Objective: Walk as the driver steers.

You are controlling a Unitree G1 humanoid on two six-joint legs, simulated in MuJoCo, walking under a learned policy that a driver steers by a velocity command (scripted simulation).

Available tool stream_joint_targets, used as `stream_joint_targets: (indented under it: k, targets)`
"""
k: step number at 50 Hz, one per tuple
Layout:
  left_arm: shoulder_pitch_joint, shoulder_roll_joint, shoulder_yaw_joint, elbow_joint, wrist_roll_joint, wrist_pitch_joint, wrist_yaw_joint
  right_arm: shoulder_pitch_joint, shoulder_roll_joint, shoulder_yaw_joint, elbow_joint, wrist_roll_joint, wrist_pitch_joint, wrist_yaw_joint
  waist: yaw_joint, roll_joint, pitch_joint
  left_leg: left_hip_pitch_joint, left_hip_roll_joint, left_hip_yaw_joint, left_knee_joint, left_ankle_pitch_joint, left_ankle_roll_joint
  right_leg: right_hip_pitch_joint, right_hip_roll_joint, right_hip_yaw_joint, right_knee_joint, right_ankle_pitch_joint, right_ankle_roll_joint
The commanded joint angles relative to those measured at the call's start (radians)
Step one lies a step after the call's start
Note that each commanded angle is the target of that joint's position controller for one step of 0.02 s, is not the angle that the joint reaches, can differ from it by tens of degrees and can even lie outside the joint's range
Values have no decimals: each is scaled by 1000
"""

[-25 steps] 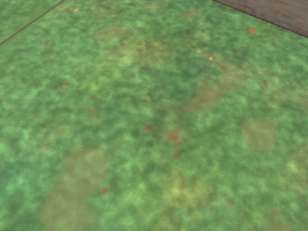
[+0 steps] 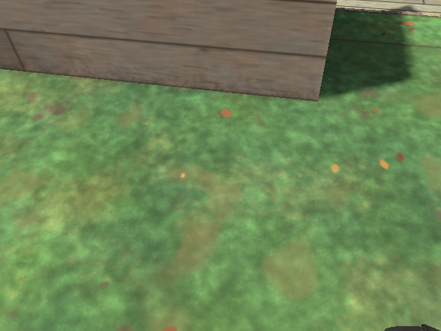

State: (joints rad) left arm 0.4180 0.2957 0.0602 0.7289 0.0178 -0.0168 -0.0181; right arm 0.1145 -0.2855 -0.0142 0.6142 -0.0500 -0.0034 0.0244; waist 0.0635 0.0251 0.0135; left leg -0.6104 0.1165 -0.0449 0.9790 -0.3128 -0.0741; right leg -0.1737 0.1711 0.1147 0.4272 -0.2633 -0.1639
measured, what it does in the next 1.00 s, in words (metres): walks ahead, turning right: left foot, then right foot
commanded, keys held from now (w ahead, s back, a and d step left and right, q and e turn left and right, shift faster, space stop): w+e+shift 0.74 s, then w+shift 0.26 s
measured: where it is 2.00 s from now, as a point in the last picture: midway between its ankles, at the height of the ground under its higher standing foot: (432, 177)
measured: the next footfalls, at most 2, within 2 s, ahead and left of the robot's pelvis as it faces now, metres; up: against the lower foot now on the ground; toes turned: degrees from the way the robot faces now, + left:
left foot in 0.20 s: +0.35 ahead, +0.16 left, +0.00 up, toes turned -16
right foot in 0.66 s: +0.65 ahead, -0.19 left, +0.00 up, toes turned -43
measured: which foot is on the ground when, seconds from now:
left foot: up 0.00-0.18, down 0.20-0.66, up 0.68-1.00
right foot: down 0.00-0.22, up 0.24-0.64, down 0.66-1.00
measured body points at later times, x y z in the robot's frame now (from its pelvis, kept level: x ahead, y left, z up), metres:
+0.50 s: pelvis +0.39 +0.01 -0.01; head +0.41 +0.00 +0.44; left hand +0.74 +0.10 -0.06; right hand +0.20 -0.23 -0.13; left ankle +0.31 +0.17 -0.74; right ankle +0.46 -0.13 -0.66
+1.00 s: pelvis +0.77 -0.28 -0.02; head +0.80 -0.31 +0.43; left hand +0.98 -0.08 -0.14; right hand +0.75 -0.60 -0.09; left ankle +1.04 -0.36 -0.70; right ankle +0.62 -0.16 -0.74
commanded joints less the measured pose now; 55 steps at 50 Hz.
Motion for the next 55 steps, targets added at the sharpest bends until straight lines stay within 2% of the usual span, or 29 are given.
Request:
stream_joint_targets:
  k: [1,6,8,9,10,11,12,13,14,15,20,23,26,28,30,32,33,34,35,37,38,41,45,47,50,52,53,54,55]
  targets:
    - [-46,179,54,-77,-2,-38,1,-128,-87,-23,-75,13,-6,1,-4,-33,51,-55,-27,11,-165,125,-23,-29,-223,369,-247,-118,-153]
    - [-31,199,62,-53,-8,-52,4,-214,-103,-27,-107,33,-25,4,25,-87,42,116,-79,-16,-390,242,-4,-6,-239,417,-200,23,-104]
    - [-67,213,64,-50,-9,-55,4,-99,-135,-41,-80,37,-34,-8,-40,-102,7,342,-112,-2,-438,172,17,-56,-239,420,-123,200,-63]
    - [-95,223,64,-50,-9,-59,0,52,-173,-61,-38,33,-41,-22,-122,-64,-60,542,-130,14,-456,121,35,-104,-200,383,34,332,-31]
    - [-123,215,59,-47,-11,-68,-7,258,-233,-86,5,21,-50,-42,-234,10,-168,795,-68,-27,-447,33,59,-207,-118,291,320,376,4]
    - [-133,99,28,-86,-29,-80,-3,463,-332,-113,25,-13,-55,-63,-295,228,-326,1041,200,-349,-563,-441,102,-407,-17,156,690,15,33]
    - [-95,59,3,-126,-42,-77,1,352,-350,-116,15,-14,-52,-58,-182,434,-338,1011,343,-839,-779,-648,154,-604,-1,76,872,-236,41]
    - [-126,107,3,-86,-14,-55,9,206,-234,-98,-18,-9,-45,-52,-142,244,-178,854,323,-754,-757,-632,166,-649,-107,41,947,-114,37]
    - [-174,132,9,-78,10,-43,-5,175,-162,-80,-16,-2,-42,-48,-139,99,-107,754,280,-570,-722,-486,166,-634,-153,9,924,-50,40]
    - [-199,124,9,-74,18,-33,-21,181,-131,-72,6,-3,-43,-45,-126,34,-56,675,234,-414,-732,-320,157,-610,-192,-3,889,-20,48]
    - [-335,43,-23,-149,22,10,-70,278,-69,-51,125,27,-86,-20,-95,58,49,594,172,-39,-783,150,116,-697,-248,-36,889,82,57]
    - [-432,49,-33,-198,16,12,-78,252,-75,-47,150,21,-105,-19,-59,44,100,533,129,161,-828,384,101,-668,-239,-92,754,189,58]
    - [-558,40,-49,-230,20,13,-97,323,-102,-51,197,18,-108,-29,-83,2,166,552,92,289,-877,598,78,-585,-206,-236,508,217,21]
    - [-552,37,-52,-214,14,11,-95,355,-145,-57,206,19,-102,-39,-63,24,123,602,91,342,-797,1093,61,-425,-127,-328,403,203,-20]
    - [-396,87,-32,-166,10,8,-75,344,-225,-75,198,21,-79,-55,42,88,9,665,134,337,-561,1429,58,-236,-67,-326,370,127,-48]
    - [22,181,22,-36,6,2,-39,238,-255,-83,153,17,-52,-53,226,98,-171,484,162,290,-46,1376,92,238,-43,-221,289,54,-108]
    - [36,218,53,-1,-8,5,-9,240,-201,-77,155,6,-46,-36,180,-35,-153,241,32,282,305,476,85,419,-99,-95,209,-2,-134]
    - [-85,318,70,-47,5,23,2,292,-94,-50,60,3,-54,-23,16,-254,-188,-132,-108,225,659,-214,36,598,-322,364,175,88,-246]
    - [-12,324,77,-72,11,34,8,204,-151,-49,-16,19,-79,-25,74,-120,-320,-255,-108,17,695,-155,40,662,-391,624,-23,-66,-331]
    - [-52,247,66,-30,3,14,22,139,-153,-38,-16,18,-102,-27,-5,50,-42,-248,-24,-13,477,-59,43,349,-370,571,-186,-52,-258]
    - [-102,215,54,-22,3,-4,29,145,-139,-34,6,-1,-87,-30,-60,99,11,-164,8,-7,411,-71,38,206,-310,444,-186,36,-212]
    - [-129,128,15,-12,-9,-57,31,187,-103,-21,16,-25,-33,-17,-132,61,60,-13,60,12,206,-105,-2,-81,-238,297,-217,162,-204]
    - [-64,126,15,38,-13,-93,13,-41,-28,11,-60,5,-48,9,-54,0,109,102,29,90,-192,324,34,-178,-146,145,-294,393,-126]
    - [-5,133,15,70,-31,-103,6,-89,-33,9,-59,21,-53,15,-9,-7,90,171,-14,115,-309,502,77,-96,-179,143,-333,516,-94]
    - [32,181,22,102,-19,-101,16,-119,-77,-7,-65,22,-54,7,-1,-37,50,185,-89,139,-415,436,132,150,-227,122,-245,873,-59]
    - [22,234,33,114,7,-91,28,53,-144,-39,-21,24,-57,-10,-100,-92,-72,352,-156,119,-409,268,156,256,-266,120,-1,1166,-21]
    - [-18,244,37,117,20,-80,32,241,-166,-54,37,25,-59,-25,-207,-90,-137,520,-155,119,-445,245,166,216,-250,90,232,1168,3]
    - [-63,194,25,108,27,-80,35,440,-209,-71,91,13,-60,-46,-302,-76,-205,754,-55,46,-413,229,191,48,-196,65,528,972,25]
    - [115,9,-14,73,-44,-84,30,474,-317,-97,110,-35,-72,-43,-179,317,-361,1096,331,-507,-423,454,391,-360,4,-15,1079,-43,112]
Keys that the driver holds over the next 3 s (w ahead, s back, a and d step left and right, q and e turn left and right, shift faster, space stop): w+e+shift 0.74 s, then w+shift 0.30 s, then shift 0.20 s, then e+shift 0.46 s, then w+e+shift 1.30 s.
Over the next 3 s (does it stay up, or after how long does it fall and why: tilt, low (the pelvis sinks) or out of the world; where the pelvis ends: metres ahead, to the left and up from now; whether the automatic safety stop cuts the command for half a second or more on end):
stays up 0.65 -1.32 -0.01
